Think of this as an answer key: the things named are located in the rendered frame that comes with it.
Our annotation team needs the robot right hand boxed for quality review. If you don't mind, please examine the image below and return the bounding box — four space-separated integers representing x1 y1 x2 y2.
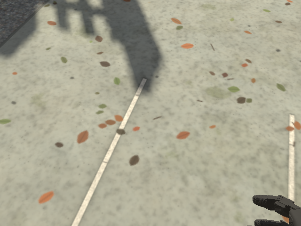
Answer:
247 195 301 226

